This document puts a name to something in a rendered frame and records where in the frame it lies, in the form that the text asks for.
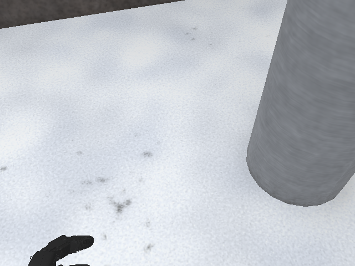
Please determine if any left robot hand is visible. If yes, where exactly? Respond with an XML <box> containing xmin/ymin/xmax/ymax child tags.
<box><xmin>28</xmin><ymin>235</ymin><xmax>94</xmax><ymax>266</ymax></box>

